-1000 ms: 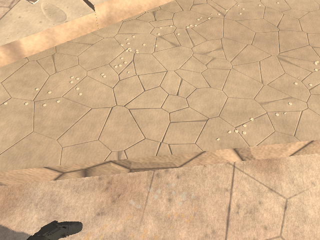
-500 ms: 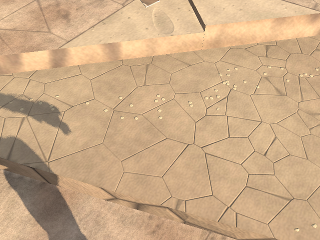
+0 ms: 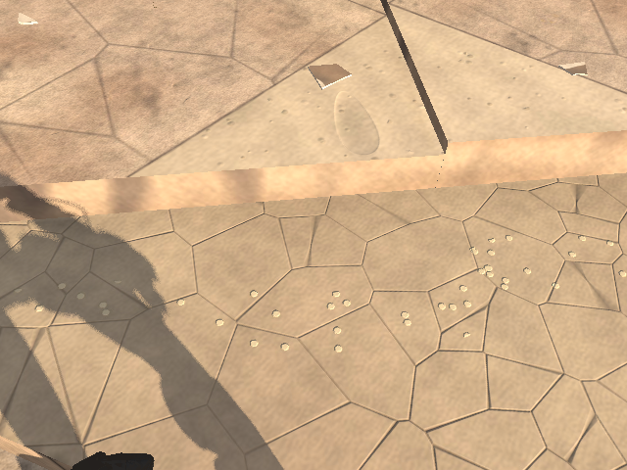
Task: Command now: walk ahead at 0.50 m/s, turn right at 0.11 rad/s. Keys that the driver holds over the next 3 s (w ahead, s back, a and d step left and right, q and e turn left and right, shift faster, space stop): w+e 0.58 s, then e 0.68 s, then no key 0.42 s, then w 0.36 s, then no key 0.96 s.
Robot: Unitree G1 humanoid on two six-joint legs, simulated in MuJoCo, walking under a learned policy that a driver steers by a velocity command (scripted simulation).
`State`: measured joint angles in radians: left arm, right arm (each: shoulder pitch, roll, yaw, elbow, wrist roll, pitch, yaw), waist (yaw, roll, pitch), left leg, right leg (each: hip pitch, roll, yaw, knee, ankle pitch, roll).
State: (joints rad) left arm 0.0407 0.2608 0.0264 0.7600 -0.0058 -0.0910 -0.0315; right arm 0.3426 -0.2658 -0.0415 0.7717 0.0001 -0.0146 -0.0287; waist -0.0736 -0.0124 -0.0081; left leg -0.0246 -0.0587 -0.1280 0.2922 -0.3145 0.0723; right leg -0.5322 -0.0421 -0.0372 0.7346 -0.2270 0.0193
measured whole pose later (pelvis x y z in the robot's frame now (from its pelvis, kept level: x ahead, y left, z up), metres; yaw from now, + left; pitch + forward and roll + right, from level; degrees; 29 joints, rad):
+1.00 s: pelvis +0.47 -0.13 +0.10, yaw -33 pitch +2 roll +1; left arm 0.15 0.29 0.08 0.60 0.01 0.01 -0.03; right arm 0.16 -0.31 -0.08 0.76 0.01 -0.03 -0.03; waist -0.02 0.01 0.07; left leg -0.35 0.07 0.05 1.12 -0.55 -0.06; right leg -0.49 0.05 -0.03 0.61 -0.16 -0.09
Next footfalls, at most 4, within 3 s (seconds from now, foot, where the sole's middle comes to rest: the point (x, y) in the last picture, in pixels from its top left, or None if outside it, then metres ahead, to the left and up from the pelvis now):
0.08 right None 0.11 -0.13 -0.78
0.46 left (276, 455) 0.47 0.04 -0.66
0.92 right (429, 409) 0.55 -0.27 -0.66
1.40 left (336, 358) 0.67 -0.09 -0.66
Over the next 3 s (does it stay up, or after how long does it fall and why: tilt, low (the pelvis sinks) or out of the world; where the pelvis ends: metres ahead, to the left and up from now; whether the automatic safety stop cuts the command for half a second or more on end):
stays up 0.74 -0.26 0.11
